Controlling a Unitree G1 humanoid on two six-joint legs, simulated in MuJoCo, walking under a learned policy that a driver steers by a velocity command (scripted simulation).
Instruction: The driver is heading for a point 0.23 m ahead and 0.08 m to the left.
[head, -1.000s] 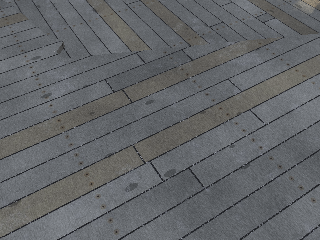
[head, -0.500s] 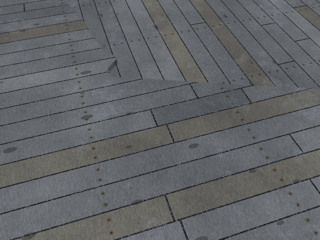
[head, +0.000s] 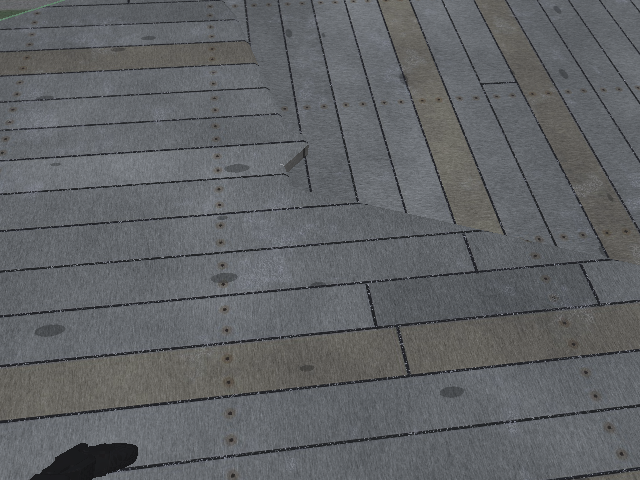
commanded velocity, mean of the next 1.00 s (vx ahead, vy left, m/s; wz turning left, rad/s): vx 0.05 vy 0.00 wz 0.13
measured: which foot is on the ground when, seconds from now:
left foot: down 0.00-0.10, up 0.12-0.40, down 0.42-1.00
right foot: up 0.00-0.06, down 0.08-1.00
